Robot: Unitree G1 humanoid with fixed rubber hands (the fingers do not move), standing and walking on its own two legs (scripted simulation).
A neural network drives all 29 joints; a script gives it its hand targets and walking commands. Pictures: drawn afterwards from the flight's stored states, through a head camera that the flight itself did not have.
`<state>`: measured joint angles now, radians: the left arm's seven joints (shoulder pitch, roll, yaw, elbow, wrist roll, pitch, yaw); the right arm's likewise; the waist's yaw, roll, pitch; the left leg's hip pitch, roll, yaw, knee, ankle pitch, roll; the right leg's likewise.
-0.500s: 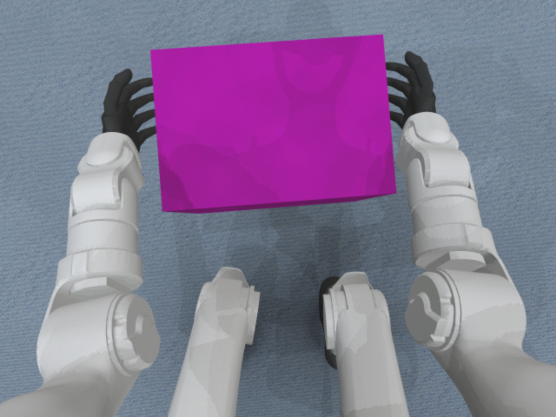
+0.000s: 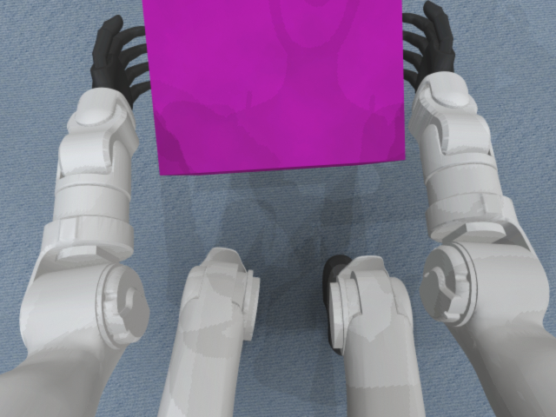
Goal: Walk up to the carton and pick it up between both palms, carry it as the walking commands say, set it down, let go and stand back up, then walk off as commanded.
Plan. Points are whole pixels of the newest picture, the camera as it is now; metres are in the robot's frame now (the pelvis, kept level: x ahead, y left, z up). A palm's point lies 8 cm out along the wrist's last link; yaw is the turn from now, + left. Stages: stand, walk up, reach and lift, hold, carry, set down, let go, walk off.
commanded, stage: set down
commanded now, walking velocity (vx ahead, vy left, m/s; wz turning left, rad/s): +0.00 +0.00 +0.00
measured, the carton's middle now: (276, 100) +0.52 +0.02 -0.23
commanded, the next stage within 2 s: none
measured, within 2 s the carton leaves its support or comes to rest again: neither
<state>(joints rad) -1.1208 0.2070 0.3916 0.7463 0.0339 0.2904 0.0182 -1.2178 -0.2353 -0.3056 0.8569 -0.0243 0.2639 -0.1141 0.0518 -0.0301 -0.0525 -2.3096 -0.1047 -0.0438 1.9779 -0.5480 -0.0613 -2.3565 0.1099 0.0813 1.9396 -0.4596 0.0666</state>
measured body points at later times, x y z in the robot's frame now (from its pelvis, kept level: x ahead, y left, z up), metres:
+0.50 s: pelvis +0.01 +0.00 -0.04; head +0.36 +0.01 +0.25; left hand +0.52 +0.22 -0.19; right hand +0.56 -0.17 -0.19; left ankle +0.10 +0.12 -0.38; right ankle +0.12 -0.13 -0.38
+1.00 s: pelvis +0.00 +0.00 -0.05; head +0.35 +0.01 +0.23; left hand +0.51 +0.22 -0.21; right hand +0.55 -0.17 -0.21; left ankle +0.10 +0.12 -0.38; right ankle +0.12 -0.13 -0.38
